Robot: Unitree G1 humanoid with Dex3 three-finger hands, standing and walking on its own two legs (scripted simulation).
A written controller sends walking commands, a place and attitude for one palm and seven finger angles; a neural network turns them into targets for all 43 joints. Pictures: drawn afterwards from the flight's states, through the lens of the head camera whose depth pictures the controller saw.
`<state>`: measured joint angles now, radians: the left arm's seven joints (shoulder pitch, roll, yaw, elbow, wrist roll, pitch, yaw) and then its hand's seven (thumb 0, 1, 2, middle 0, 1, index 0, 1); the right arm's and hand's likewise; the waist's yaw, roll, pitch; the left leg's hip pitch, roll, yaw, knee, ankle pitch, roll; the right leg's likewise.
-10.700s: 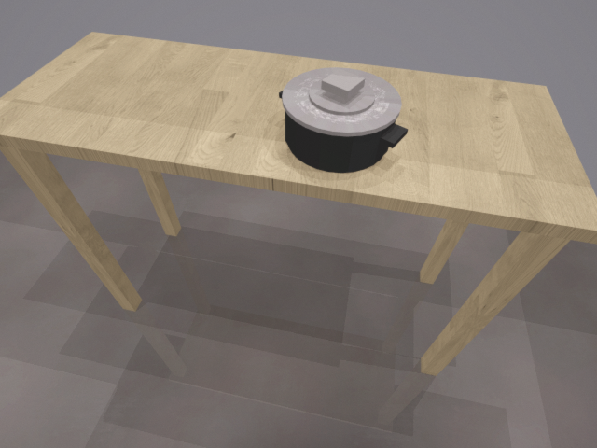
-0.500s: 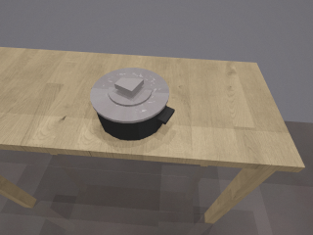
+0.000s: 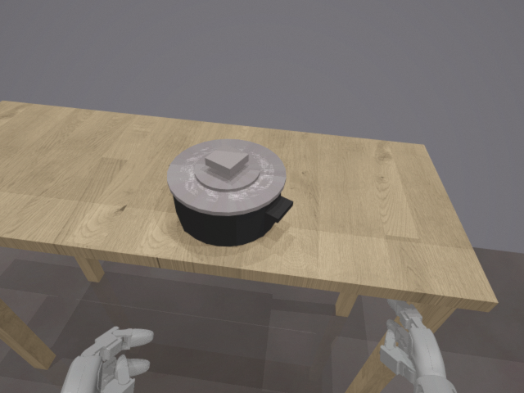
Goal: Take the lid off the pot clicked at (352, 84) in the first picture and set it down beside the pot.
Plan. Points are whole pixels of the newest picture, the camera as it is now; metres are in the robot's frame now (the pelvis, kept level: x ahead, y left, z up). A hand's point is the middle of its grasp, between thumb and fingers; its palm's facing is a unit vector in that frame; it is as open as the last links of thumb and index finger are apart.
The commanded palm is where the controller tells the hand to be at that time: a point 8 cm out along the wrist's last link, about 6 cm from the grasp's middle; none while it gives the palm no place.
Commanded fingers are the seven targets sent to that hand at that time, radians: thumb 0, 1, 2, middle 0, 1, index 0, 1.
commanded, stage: lift the closed hand beside the body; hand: left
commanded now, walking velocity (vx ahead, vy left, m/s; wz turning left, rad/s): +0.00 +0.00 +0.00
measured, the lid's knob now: (227, 159) +0.45 +0.11 +0.15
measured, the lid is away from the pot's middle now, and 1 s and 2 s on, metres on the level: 0.00 0.00 0.00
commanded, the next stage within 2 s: raise the hand higher, near the body in 0.24 s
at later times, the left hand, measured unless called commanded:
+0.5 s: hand (96, 351) +0.14 +0.21 +0.09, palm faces +0.31 -0.83 -0.46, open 3.1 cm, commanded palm +0.08 +0.25 +0.13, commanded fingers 0.00 0.90 0.90 -1.30 -1.50 -1.30 -1.50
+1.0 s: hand (87, 298) +0.17 +0.21 +0.16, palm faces +0.38 -0.81 -0.44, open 3.1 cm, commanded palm +0.11 +0.25 +0.18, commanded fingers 0.00 0.90 0.90 -1.30 -1.50 -1.30 -1.50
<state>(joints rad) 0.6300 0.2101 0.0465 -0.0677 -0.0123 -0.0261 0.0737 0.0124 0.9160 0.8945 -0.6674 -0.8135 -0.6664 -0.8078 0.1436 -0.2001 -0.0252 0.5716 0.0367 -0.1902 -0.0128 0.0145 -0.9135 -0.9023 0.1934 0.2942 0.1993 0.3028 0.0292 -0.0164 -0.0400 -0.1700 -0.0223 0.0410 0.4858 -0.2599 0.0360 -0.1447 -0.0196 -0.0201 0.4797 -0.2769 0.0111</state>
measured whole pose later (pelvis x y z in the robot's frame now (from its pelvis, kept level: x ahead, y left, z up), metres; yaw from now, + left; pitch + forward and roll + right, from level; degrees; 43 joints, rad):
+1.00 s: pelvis +0.01 -0.02 +0.00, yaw +1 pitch -5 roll +0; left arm 0.61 0.33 0.28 -0.53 -0.03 -0.13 0.07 0.01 0.89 0.89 -1.30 -1.50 -1.30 -1.49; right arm 0.16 -0.19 0.01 0.61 0.02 -0.18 -0.06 0.01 -0.90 -0.90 0.20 0.30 0.20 0.30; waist 0.08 0.06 0.01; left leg -0.12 0.00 0.01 0.47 -0.27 0.01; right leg -0.08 0.01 -0.05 0.44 -0.28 -0.02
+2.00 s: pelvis -0.04 +0.00 +0.00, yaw +2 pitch -2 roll -1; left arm -0.03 0.78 0.12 -0.32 0.67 0.05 -0.42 0.00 -0.10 1.53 -1.01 -0.42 -1.01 -0.41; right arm 0.13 -0.30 0.04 0.54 0.06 0.05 -0.01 0.01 -0.90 -0.90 0.20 0.29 0.20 0.30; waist 0.07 0.13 0.01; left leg -0.25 -0.03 0.00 0.45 -0.17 0.04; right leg -0.21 -0.03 -0.06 0.45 -0.20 0.01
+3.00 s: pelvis -0.03 -0.01 +0.00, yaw +2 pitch -1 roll +1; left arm -0.54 0.71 -0.10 -0.01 0.76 0.14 -0.45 0.00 -0.37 1.65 -0.89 -0.09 -0.89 -0.08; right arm 0.10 -0.29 0.04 0.55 0.07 0.07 0.01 0.01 -0.90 -0.90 0.20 0.29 0.20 0.30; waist 0.03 0.11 0.01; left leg -0.25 -0.04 0.02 0.45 -0.18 0.03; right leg -0.24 -0.04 -0.04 0.50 -0.24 0.00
